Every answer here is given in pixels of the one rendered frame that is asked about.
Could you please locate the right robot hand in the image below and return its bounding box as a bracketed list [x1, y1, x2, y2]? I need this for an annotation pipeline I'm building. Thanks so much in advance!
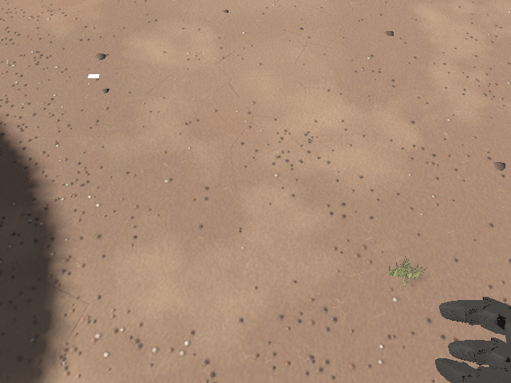
[435, 297, 511, 383]

